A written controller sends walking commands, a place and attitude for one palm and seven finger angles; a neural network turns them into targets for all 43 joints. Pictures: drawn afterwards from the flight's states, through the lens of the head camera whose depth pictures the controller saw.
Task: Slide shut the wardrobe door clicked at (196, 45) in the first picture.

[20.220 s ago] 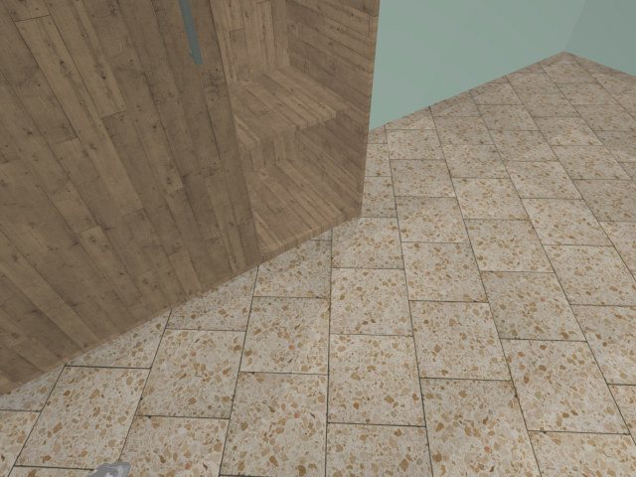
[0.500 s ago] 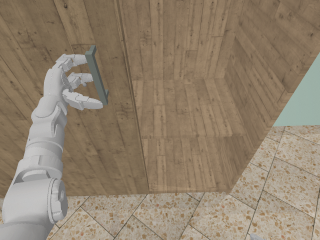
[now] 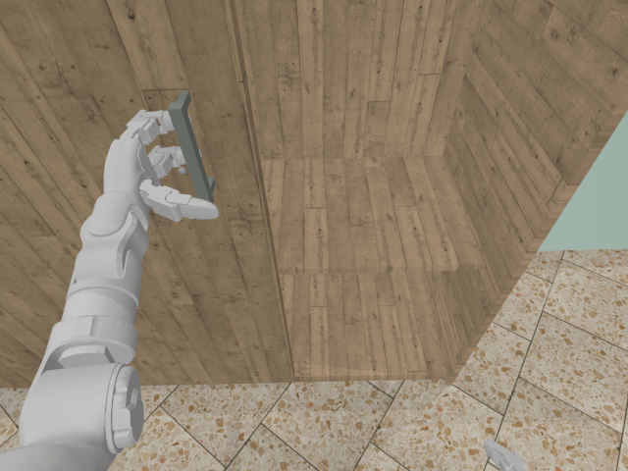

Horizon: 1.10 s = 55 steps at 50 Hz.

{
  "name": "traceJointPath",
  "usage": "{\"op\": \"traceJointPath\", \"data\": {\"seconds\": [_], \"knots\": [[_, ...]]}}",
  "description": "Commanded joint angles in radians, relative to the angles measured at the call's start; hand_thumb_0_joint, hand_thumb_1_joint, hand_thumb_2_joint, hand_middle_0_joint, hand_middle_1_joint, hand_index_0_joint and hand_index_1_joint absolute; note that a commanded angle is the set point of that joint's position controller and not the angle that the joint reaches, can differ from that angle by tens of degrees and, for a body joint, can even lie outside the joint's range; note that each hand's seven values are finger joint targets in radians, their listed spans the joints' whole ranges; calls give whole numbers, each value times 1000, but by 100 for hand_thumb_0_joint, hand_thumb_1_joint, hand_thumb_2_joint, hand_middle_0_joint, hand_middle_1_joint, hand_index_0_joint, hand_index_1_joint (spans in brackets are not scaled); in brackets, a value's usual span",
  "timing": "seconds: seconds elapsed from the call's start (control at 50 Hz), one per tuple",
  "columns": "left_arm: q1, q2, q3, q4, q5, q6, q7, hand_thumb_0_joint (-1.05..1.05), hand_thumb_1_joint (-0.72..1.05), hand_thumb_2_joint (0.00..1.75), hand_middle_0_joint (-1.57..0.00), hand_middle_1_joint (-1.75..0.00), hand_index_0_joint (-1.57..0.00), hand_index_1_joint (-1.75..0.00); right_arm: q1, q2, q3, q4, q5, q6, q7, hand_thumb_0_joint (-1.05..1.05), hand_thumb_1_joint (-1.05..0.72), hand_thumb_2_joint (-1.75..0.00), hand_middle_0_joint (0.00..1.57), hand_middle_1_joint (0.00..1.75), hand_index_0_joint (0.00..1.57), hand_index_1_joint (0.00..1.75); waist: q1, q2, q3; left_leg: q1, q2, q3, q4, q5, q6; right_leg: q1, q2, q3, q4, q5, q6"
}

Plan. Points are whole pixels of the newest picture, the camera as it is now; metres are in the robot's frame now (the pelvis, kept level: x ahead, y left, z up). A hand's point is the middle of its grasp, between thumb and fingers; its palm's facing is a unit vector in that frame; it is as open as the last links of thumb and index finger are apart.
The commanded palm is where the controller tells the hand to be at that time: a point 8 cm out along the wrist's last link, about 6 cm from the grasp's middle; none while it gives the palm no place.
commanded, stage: slide the fingers in behind the handle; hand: left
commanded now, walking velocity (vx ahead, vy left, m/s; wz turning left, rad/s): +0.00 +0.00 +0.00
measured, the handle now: (196, 153) +0.48 +0.17 +0.17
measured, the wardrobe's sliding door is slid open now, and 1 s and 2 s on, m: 0.49 0.49 0.48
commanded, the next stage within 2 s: grip the handle and tug to test in 1.12 s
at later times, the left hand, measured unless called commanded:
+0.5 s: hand (202, 170) +0.43 +0.15 +0.18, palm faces +0.05 -1.00 +0.00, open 14.0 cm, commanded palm +0.41 +0.20 +0.17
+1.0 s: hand (202, 168) +0.44 +0.15 +0.18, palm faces +0.07 -1.00 -0.02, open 13.8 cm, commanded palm +0.42 +0.19 +0.17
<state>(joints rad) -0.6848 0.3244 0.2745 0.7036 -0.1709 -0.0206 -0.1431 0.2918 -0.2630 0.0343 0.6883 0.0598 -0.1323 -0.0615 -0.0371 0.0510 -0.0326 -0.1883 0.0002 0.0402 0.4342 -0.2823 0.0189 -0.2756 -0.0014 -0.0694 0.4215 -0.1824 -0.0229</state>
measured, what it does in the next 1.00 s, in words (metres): stands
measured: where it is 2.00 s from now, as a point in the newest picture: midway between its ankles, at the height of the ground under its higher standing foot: outside the picture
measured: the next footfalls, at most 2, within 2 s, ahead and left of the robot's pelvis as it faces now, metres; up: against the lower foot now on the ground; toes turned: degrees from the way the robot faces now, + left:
none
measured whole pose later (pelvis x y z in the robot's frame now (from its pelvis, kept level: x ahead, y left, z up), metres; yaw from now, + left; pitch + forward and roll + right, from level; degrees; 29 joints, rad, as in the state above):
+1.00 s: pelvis -0.01 +0.00 +0.00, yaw +1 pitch +2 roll +0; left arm -0.81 0.27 0.20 0.85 -0.16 -0.07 -0.06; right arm 0.30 -0.25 0.03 0.74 0.06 -0.15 -0.06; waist -0.03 0.05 -0.03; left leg -0.22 -0.01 0.02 0.46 -0.28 0.02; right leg -0.30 -0.02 -0.08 0.45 -0.18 -0.02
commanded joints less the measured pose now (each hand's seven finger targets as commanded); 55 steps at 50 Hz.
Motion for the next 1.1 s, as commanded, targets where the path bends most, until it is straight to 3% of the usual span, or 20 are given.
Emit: {"op": "traceJointPath", "data": {"seconds": [0.0,0.04,0.08,0.14,0.2,0.26,0.32,0.4,0.46,0.52,0.54,0.64,0.68,0.76,0.78,0.82,0.86,0.9,1.06,1.08], "knots": [[-482,179,11,-229,-17,-52,5,0,-50,30,-30,-120,-30,-120,-35,-127,-41,-111,5,-46,-11,0,-90,-90,20,30,20,30,-9,-50,-274,36,6,-44,-37,292,12,167,-1,37,-15,273,-8],[-485,159,2,-240,-18,-43,13,0,-50,30,-30,-120,-30,-120,-39,-124,-41,-113,3,-47,-10,0,-90,-90,20,30,20,30,-6,-38,-286,40,3,-44,-38,288,11,167,-3,36,-14,266,-8],[-478,207,40,-233,-13,-41,26,0,-50,30,-30,-120,-30,-120,-36,-128,-40,-109,0,-40,-9,0,-90,-90,20,30,20,30,1,-51,-282,24,4,-43,-40,284,12,184,-4,39,-16,267,-8],[-479,151,0,-276,-9,-47,33,0,-50,30,-30,-120,-30,-120,-51,-116,-41,-120,1,-41,-6,0,-90,-90,20,30,20,30,1,-38,-306,50,3,-36,-33,317,13,191,-4,42,-10,302,-7],[-482,182,27,-240,-9,-44,44,0,-50,30,-30,-120,-30,-120,-46,-120,-39,-112,0,-34,-8,0,-90,-90,20,30,20,30,0,-70,-278,21,3,-36,-42,280,15,193,-4,44,-18,277,-4],[-469,192,37,-244,0,-46,53,0,-50,30,-30,-120,-30,-120,-49,-120,-41,-112,-2,-32,-9,0,-90,-90,20,30,20,30,9,-42,-287,29,4,-33,-38,294,14,198,-6,45,-15,280,-7],[-504,124,-29,-262,0,-46,49,0,-50,30,-30,-120,-30,-120,-54,-112,-40,-114,3,-35,-8,0,-90,-90,20,30,20,30,-9,-35,-288,48,4,-34,-39,290,14,178,-3,44,-17,277,-6],[-482,164,22,-229,-6,-41,64,0,-50,30,-30,-120,-30,-120,-46,-118,-41,-105,0,-35,-9,0,-90,-90,20,30,20,30,3,-75,-293,33,5,-35,-41,279,14,194,-3,43,-18,271,-5],[-511,160,7,-197,2,-44,69,0,-50,30,-30,-120,-30,-120,-41,-120,-39,-95,-2,-31,-12,0,-90,-90,20,30,20,30,-6,-92,-259,3,4,-34,-46,240,15,186,-7,44,-26,236,-3],[-536,120,-36,-215,10,-51,65,0,-50,30,-30,-120,-30,-120,-46,-111,-37,-100,3,-35,-9,0,-90,-90,20,30,20,30,-15,-26,-268,28,1,-32,-43,240,14,162,-7,47,-25,231,-6],[-544,118,-31,-200,5,-52,67,0,-50,30,-30,-120,-30,-120,-41,-113,-39,-97,2,-38,-9,0,-90,-90,20,30,20,30,-16,-65,-264,23,3,-39,-44,236,14,161,-4,43,-24,224,-5],[-589,67,-75,-176,0,-57,68,0,-50,30,-30,-120,-30,-120,-35,-113,-41,-87,4,-46,-10,0,-90,-90,20,30,20,30,-31,-53,-262,35,4,-40,-40,222,13,128,-3,43,-26,203,-5],[-586,98,-49,-149,6,-62,76,0,-50,30,-30,-120,-30,-120,-21,-120,-43,-76,1,-45,-10,0,-90,-90,20,30,20,30,-27,-62,-264,28,4,-46,-40,220,13,129,-3,42,-24,193,-6],[-599,69,-77,-150,13,-77,78,0,-50,30,-30,-120,-30,-120,-18,-116,-43,-71,-2,-50,-6,0,-90,-90,20,30,20,30,-25,-30,-282,42,3,-49,-34,239,9,124,-4,40,-17,200,-10],[-596,83,-59,-125,9,-77,80,0,-50,30,-30,-120,-30,-120,-15,-118,-43,-68,-1,-51,-6,0,-90,-90,20,30,20,30,-28,-73,-265,28,5,-50,-37,224,12,123,-2,39,-20,194,-7],[-633,58,-85,-123,6,-84,74,0,-50,30,-30,-120,-30,-120,-19,-117,-43,-66,2,-54,-7,0,-90,-90,20,30,20,30,-38,-70,-255,27,5,-47,-38,201,13,106,-2,42,-23,175,-5],[-637,86,-64,-81,10,-88,79,0,-50,30,-30,-120,-30,-120,-10,-123,-41,-58,-1,-54,-10,0,-90,-90,20,30,20,30,-35,-84,-241,4,4,-51,-42,171,13,106,-5,41,-27,137,-5],[-669,68,-86,-80,15,-97,77,0,-50,30,-30,-120,-30,-120,-11,-119,-39,-58,1,-60,-9,0,-90,-90,20,30,20,30,-42,-46,-241,13,3,-54,-42,164,12,86,-5,44,-24,128,-7],[-714,34,-115,-36,16,-129,73,0,-50,30,-30,-120,-30,-120,10,-120,-40,-45,-2,-82,-6,0,-90,-90,20,30,20,30,-51,-48,-243,11,3,-63,-37,142,8,59,-5,40,-19,96,-8],[-713,58,-88,-48,14,-134,77,0,-50,30,-30,-120,-30,-120,14,-122,-42,-44,-3,-87,-4,0,-90,-90,20,30,20,30,-47,-47,-266,23,4,-64,-32,157,9,63,-3,42,-14,112,-7]]}}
